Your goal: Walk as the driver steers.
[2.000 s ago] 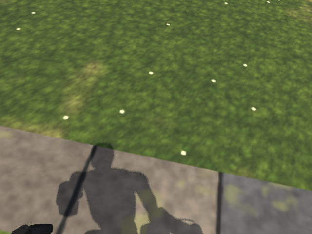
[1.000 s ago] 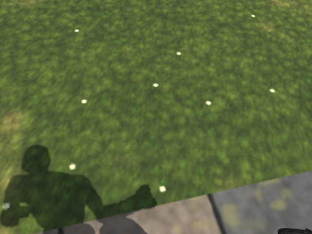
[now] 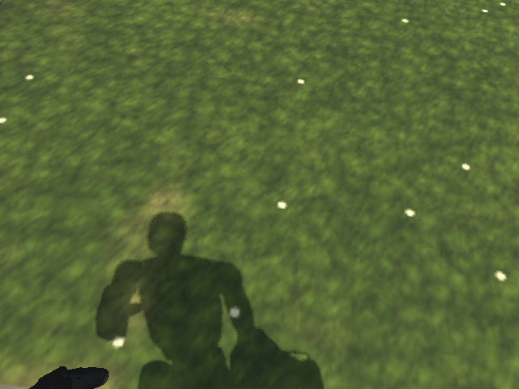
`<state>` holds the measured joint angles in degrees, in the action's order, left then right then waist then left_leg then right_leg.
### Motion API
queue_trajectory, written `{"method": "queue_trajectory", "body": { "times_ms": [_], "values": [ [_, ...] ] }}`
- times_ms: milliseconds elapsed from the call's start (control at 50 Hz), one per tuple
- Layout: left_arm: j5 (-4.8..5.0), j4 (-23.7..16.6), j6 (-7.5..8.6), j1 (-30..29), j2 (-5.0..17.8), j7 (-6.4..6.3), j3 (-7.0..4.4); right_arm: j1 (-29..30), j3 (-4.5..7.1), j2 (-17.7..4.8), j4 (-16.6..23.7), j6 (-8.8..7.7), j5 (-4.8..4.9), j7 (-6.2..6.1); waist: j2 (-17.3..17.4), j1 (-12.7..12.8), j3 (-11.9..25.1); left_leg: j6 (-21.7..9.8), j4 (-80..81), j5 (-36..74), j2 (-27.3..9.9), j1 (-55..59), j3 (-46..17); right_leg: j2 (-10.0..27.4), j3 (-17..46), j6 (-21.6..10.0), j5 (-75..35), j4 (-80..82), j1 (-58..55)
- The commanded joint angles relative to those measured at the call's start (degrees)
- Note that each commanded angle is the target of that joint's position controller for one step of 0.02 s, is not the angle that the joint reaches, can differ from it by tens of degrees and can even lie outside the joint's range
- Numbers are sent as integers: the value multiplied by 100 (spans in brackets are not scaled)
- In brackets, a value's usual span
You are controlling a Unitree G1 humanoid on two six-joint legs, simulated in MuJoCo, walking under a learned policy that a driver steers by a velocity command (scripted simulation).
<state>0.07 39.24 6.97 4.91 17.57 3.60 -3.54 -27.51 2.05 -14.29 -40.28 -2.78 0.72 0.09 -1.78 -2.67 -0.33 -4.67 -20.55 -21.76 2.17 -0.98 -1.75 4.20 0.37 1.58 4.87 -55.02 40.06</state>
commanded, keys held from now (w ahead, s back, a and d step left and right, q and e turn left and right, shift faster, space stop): w+e+shift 1.00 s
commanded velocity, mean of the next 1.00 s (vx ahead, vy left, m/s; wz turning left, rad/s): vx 0.96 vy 0.00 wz -0.70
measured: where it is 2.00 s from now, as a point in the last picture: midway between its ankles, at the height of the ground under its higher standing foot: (431, 150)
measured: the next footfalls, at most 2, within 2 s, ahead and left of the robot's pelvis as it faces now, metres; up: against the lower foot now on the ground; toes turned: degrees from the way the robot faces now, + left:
right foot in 0.22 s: +0.43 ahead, -0.08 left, +0.00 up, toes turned -5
left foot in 0.66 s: +0.85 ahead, +0.04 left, +0.00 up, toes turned -35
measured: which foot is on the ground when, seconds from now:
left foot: down 0.00-0.24, up 0.26-0.64, down 0.66-1.00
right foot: up 0.00-0.20, down 0.22-0.66, up 0.68-1.00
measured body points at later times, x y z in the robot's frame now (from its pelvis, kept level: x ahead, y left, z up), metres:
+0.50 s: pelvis +0.44 -0.03 +0.00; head +0.46 -0.03 +0.45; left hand +0.50 +0.23 -0.12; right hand +0.63 -0.30 -0.04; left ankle +0.67 +0.13 -0.66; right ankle +0.39 -0.07 -0.74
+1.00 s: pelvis +0.85 -0.13 -0.02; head +0.85 -0.16 +0.43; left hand +1.20 -0.14 -0.05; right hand +0.61 -0.31 -0.14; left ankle +0.82 +0.07 -0.74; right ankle +0.91 -0.36 -0.66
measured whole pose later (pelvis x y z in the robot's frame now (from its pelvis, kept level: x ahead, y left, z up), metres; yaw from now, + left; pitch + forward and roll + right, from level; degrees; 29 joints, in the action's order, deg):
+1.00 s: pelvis +0.85 -0.13 -0.02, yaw -46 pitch +0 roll +4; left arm 1.8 32.3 1.2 3.5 19.0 2.9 -2.9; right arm -26.6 4.9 -19.1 -47.3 -5.8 -0.4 -0.6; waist -2.1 -6.3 -2.3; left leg 2.1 -15.1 -22.7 1.7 8.7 11.7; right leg 6.7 -0.7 -3.3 0.4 -58.6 49.2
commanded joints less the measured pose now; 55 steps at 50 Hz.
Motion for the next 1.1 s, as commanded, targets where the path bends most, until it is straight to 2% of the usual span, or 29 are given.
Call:
{"method": "queue_trajectory", "body": {
  "times_ms": [20, 100, 160, 200, 220, 240, 260, 280, 300, 320, 360, 400, 460, 500, 580, 620, 640, 660, 680, 700, 720, 740, 760, 780, 820, 900, 1000, 1060, 1100],
  "values": [
    [74, -458, 29, -1165, 99, 61, 114, 366, 248, -1028, 335, -192, -14, -181, 587, -157, -776, -775, 1587, 1606, -1030, -674, -483, -155, -499, 15, -1313, 1363, 147],
    [247, -590, 72, -1618, 209, 191, 117, -82, 200, -1021, -143, -288, -1, -141, 675, -276, -1027, -415, 1890, 2484, -1246, 98, 167, -353, -587, -463, -1769, 2550, -54],
    [303, -614, 41, -1197, 492, 218, -34, 24, 242, -1296, -231, -244, -218, -211, 1123, 91, -270, 41, 881, 6623, -1346, 1085, 619, -1023, -974, -783, -1275, 2372, -747],
    [377, -300, -108, 322, 835, 126, -223, 198, 290, -1410, -216, -135, -421, -303, 1498, 901, 615, 220, -1040, 9317, -1399, 1122, 714, -1361, -1156, -985, -639, 1768, -2312],
    [361, 88, -217, 1837, 1026, 37, -329, 767, 325, -1547, -83, -84, -424, -308, 1324, 1705, 1102, 326, -2804, 9690, -1349, 334, 807, -1120, -797, -1218, -769, 1905, -3915],
    [308, 386, -355, 2994, 1130, -89, -327, 1187, 202, -1146, 101, -156, -492, -259, 161, 2030, 1420, 394, -5487, 5121, -694, -1611, 616, -529, 403, -1460, 338, 1476, -5690],
    [147, 378, -213, 2600, 1348, -38, -341, 79, -68, -190, 333, -368, -80, -80, -2068, 831, 2192, 841, -7807, -942, 391, -4317, -452, 1027, 4401, -2933, 3209, 2605, -7360],
    [111, 203, -233, 2364, 839, -133, -318, 717, -45, -867, 461, -643, 94, 61, -920, 1251, 2126, 358, -7424, -105, 162, -4570, -1003, 967, 5419, -2580, 4622, 3957, -6956],
    [-2, 146, -179, 2197, 813, -179, -286, 1328, -21, -985, 685, -753, 235, 97, -386, 1058, 1183, 198, -7029, 121, -50, -4617, -971, 932, 4943, -2314, 4029, 4198, -5991],
    [-16, 95, -114, 1834, 665, -129, -235, 1614, -70, -896, 755, -819, 117, 74, 744, 664, 584, 70, -6373, 373, -264, -4228, -891, 738, 4495, -2138, 3190, 4356, -4734],
    [-80, -106, -64, 1183, 519, -145, -154, 1492, -69, -759, 688, -726, -95, 32, 727, 73, -1, 122, -5657, 503, -530, -3529, -933, 141, 3558, -2183, 2263, 4479, -2997],
    [80, -120, -100, 1060, 438, -194, -125, 1398, -70, -749, 712, -596, -153, -30, 431, -129, -401, 350, -4977, 439, -708, -3469, -743, -114, 3038, -2241, 1856, 4616, -2126],
    [187, -105, -87, 1194, 520, -353, -137, 2407, -160, -569, 1159, -596, -329, -68, 279, 179, -834, 712, -3100, 1676, -606, -2794, -251, -585, 2216, -2008, 1035, 4744, -879],
    [253, -3, -132, 1463, 632, -401, -192, 2911, -201, -350, 1321, -626, -278, -35, 75, 522, -660, 834, -1922, 2846, -309, -1813, -72, -777, 1962, -1680, 978, 4548, -529],
    [361, 180, -259, 1896, 579, -462, -219, 3195, 28, -716, 1447, -625, 97, -52, -270, 741, -342, 975, -745, 2838, -151, -1653, -540, -540, 2607, -1348, 1411, 3777, -2059],
    [284, 211, -353, 1887, 571, -464, -241, 2719, 220, -1003, 1365, -679, 174, -56, -418, 405, -18, 795, -584, 2096, -115, -1304, -514, -388, 2748, -1147, 215, 2846, -2823],
    [187, 163, -384, 1755, 578, -413, -226, 1790, 363, -1193, 1231, -694, 196, -69, -416, -161, 617, 595, -734, 1769, -260, -354, -470, -525, 2502, -924, -719, 1698, -2895],
    [-31, -45, -390, 1570, 202, -353, -80, 327, 443, -1418, 1053, -637, 160, -136, -198, -814, 1747, 259, -1357, 694, -1113, 1586, -1120, -653, 2079, -747, -437, -194, -1956],
    [259, -321, -293, 2700, -554, -290, 173, -53, 525, -2006, 803, -600, -102, -42, 2697, -114, 2861, -865, -206, -1631, -2779, 3560, -4751, -1262, 1407, -483, 2836, -2340, 65],
    [506, -276, -316, 2415, -52, -371, 184, 135, 498, -1563, 827, -546, -67, 13, 2718, -277, 2390, -805, 369, -3407, -2847, 3162, -5687, -540, 1087, -483, 2245, -3094, 996],
    [396, -299, -356, 1633, 401, -406, 80, 427, 410, -1078, 875, -486, -41, -44, 1775, -510, 1363, -521, 396, -2639, -2487, 2398, -4560, -363, 834, -471, 1746, -3192, 1281],
    [231, -373, -379, 1128, 521, -396, 38, 559, 363, -951, 763, -420, -103, -64, 716, -505, 749, -345, 318, -1296, -2215, 1612, -3460, -157, 675, -468, 1457, -2993, 1146],
    [106, -531, -374, 686, 456, -356, 21, 646, 336, -885, 644, -389, -176, -62, 343, -437, 233, -283, 378, -243, -1954, 890, -2675, 12, 635, -493, 1289, -2683, 997],
    [163, -626, -415, 682, 347, -295, 7, 832, 295, -774, 537, -401, -231, -71, 554, -182, -12, -257, 493, 226, -1822, 350, -2151, 206, 685, -500, 1170, -2480, 751],
    [290, -703, -557, 700, 110, -251, 39, 984, 224, -455, 340, -427, -107, -14, 714, 20, -202, -182, 703, 679, -1650, -51, -1374, 404, 602, -547, 1238, -2370, 709],
    [203, -894, -617, 469, 57, -167, 113, 1315, 292, -741, 125, -455, -92, -31, 546, 331, -633, -228, 1125, 1714, -1671, -626, -198, 550, 531, -382, 382, -1733, 946],
    [170, -1094, -468, -632, 157, 58, 127, 846, 365, -1228, -170, -449, -115, -91, 38, -41, -1023, 126, 1443, 2901, -1424, -231, 1097, 192, -350, -622, -1019, 449, 351],
    [246, -1141, -413, -587, 493, 128, -27, 572, 441, -1713, -262, -318, -121, -161, 682, 269, -512, 376, 414, 7430, -1454, 459, 1472, -634, -1160, -925, -524, 970, -863],
    [222, -843, -488, 914, 800, 60, -253, 607, 433, -1855, -288, -246, -72, -187, 1072, 1197, 323, 108, -1418, 9011, -1796, 136, 1246, -914, -868, -1325, 150, 1056, -2872]
  ]
}}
